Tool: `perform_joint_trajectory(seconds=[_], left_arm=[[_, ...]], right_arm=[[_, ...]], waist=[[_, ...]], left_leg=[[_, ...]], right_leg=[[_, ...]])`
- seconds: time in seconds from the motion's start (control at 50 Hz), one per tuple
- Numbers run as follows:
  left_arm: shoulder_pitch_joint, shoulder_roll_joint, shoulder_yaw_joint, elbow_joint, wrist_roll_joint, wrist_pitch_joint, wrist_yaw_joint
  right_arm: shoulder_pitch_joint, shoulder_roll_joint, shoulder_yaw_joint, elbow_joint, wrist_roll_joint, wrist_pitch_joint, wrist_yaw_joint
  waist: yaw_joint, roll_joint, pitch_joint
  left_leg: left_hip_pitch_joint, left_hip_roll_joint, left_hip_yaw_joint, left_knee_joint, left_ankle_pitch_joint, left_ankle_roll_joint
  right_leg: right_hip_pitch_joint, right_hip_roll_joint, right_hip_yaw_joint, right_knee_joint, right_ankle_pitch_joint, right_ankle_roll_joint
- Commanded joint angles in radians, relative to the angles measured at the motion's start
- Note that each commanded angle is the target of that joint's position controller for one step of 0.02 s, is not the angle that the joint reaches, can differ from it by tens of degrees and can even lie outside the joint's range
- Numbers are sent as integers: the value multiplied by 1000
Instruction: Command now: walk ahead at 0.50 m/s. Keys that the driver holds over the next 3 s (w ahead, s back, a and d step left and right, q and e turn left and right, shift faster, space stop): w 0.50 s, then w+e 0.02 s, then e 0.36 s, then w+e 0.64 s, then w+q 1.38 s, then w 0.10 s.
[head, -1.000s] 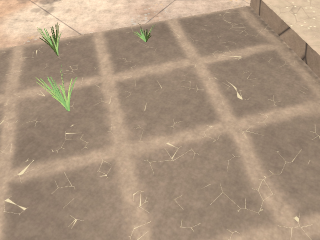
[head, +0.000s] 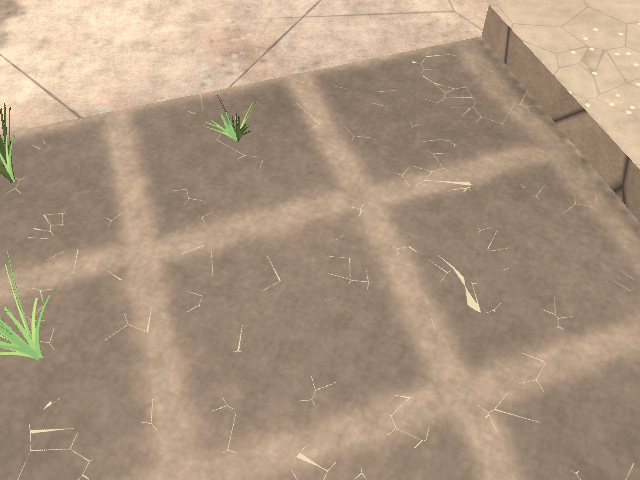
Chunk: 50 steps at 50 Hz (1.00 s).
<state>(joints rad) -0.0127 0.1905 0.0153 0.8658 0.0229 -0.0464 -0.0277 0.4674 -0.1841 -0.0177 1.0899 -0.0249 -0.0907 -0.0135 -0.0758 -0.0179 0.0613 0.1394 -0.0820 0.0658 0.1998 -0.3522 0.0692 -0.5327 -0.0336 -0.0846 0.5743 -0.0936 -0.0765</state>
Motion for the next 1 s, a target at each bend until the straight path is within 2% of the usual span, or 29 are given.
perform_joint_trajectory(seconds=[0.02,0.04,0.06,0.08,0.1,0.12,0.14,0.16,0.18,0.22,0.26,0.3,0.36,0.44,0.5,0.54,0.56,0.58,0.6,0.62,0.64,0.66,0.68,0.7,0.72,0.78,0.88,0.94,1.0], left_arm=[[207,122,44,15,3,-28,20],[383,164,62,68,20,-37,30],[521,271,91,86,45,-39,41],[493,274,96,90,16,-22,26],[373,228,87,74,-11,-17,20],[292,156,68,60,-15,-23,16],[256,111,56,63,-10,-30,16],[258,83,46,79,-11,-37,21],[272,69,41,93,-8,-45,23],[330,94,45,119,-10,-60,25],[365,119,49,132,-12,-65,25],[401,116,45,140,-13,-63,25],[448,112,39,151,-13,-61,26],[525,119,39,178,-7,-59,34],[536,130,42,192,3,-52,44],[508,136,43,193,6,-48,50],[494,139,43,192,3,-44,49],[477,131,39,183,-13,-46,48],[484,89,26,141,-35,-49,49],[649,25,22,160,-75,-33,57],[550,128,52,163,-37,-16,68],[468,104,54,136,-27,-14,64],[439,84,56,130,-16,-7,59],[424,81,63,128,-2,8,51],[448,65,65,128,6,25,42],[446,45,71,108,4,57,33],[300,43,62,27,12,83,18],[199,66,58,-23,12,94,-3],[109,96,66,-76,18,99,-24]], right_arm=[[1,-168,-31,-22,-2,0,-8],[-15,-158,-27,-36,7,-1,-5],[34,-78,-8,-76,40,-4,5],[82,-105,-26,-62,39,-2,8],[-1,-146,-40,-79,18,3,5],[-73,-127,-36,-99,12,-2,10],[-97,-104,-36,-102,11,0,14],[-96,-94,-37,-105,-6,13,18],[-76,-72,-33,-96,-14,27,26],[-92,-63,-35,-106,-16,43,35],[-173,-70,-36,-138,-16,52,39],[-271,-77,-35,-174,-12,54,42],[-391,-64,-25,-215,-2,50,44],[-500,-64,-18,-253,2,45,41],[-527,-82,-23,-277,2,35,39],[-444,-94,-32,-258,-1,21,30],[-311,-106,-41,-212,-5,8,21],[-152,-136,-53,-163,-22,-10,9],[2,-231,-73,-146,-49,-22,-3],[-29,-293,-90,-157,-24,-6,6],[-102,-224,-80,-190,11,8,10],[-197,-159,-58,-201,13,6,8],[-240,-114,-45,-206,8,6,6],[-245,-93,-38,-203,12,6,-4],[-246,-89,-36,-198,13,7,-12],[-232,-124,-41,-205,10,-2,-18],[-231,-130,-42,-212,7,17,-29],[-191,-172,-59,-216,0,25,-17],[-159,-205,-76,-218,-6,35,-7]], waist=[[152,87,-86],[221,64,-180],[224,-105,-322],[187,-173,-384],[141,-65,-221],[124,-16,-102],[90,2,-38],[63,-17,-14],[46,-25,-17],[36,-28,-21],[41,-28,3],[61,-31,26],[92,-37,36],[130,-48,42],[124,-52,49],[77,-53,20],[27,-45,-45],[-35,-22,-136],[-64,96,-288],[11,279,-441],[18,71,-368],[47,74,-223],[69,56,-140],[83,79,-95],[105,100,-86],[134,101,-112],[120,141,-82],[72,132,-89],[38,107,-37]], left_leg=[[-22,270,-64,321,1059,84],[-178,236,-41,536,882,66],[-490,118,24,900,405,23],[-687,-8,-65,1129,-164,20],[-763,70,-127,1158,-85,31],[-769,108,-122,1110,-8,30],[-731,142,-117,1041,36,28],[-684,163,-117,985,56,18],[-644,167,-110,959,70,7],[-653,169,-87,925,98,-9],[-721,186,-67,861,164,-28],[-780,196,-49,766,236,-44],[-771,181,-17,587,325,-53],[-763,149,11,444,352,-34],[-757,133,9,384,273,0],[-617,87,15,333,203,27],[-472,50,27,276,235,43],[-231,100,-8,231,405,64],[45,372,-252,279,727,105],[224,599,-543,261,1031,262],[90,522,-441,243,1008,227],[-50,483,-302,207,1002,191],[-159,436,-215,160,945,148],[-235,400,-153,127,901,122],[-295,380,-102,107,881,110],[-337,377,-23,93,905,129],[-345,355,80,88,726,125],[-323,403,44,18,302,137],[-261,457,-24,-48,-26,143]], right_leg=[[257,80,-32,-96,-55,-61],[514,9,42,-116,-31,-98],[809,-280,430,-144,-131,-190],[867,-395,775,-275,-114,-278],[728,-350,636,-295,-181,-249],[577,-310,511,-339,-160,-222],[468,-258,416,-378,-109,-179],[396,-219,346,-398,-45,-150],[363,-194,295,-411,-2,-135],[357,-176,244,-423,100,-140],[367,-164,207,-451,113,-142],[393,-148,181,-467,143,-136],[428,-126,138,-464,216,-118],[545,-152,125,-440,291,-118],[643,-192,128,-384,400,-118],[644,-185,126,-253,656,-94],[636,-154,119,-104,764,-73],[517,-107,97,88,652,-46],[300,-27,53,388,172,-16],[64,125,59,692,-544,10],[49,61,148,730,-456,4],[20,35,140,707,-391,12],[24,5,130,662,-345,21],[43,-12,126,627,-313,30],[82,-11,112,616,-291,42],[87,9,86,608,-235,59],[50,-22,48,370,-107,65],[70,-37,28,266,-116,47],[17,-44,19,199,-208,35]])
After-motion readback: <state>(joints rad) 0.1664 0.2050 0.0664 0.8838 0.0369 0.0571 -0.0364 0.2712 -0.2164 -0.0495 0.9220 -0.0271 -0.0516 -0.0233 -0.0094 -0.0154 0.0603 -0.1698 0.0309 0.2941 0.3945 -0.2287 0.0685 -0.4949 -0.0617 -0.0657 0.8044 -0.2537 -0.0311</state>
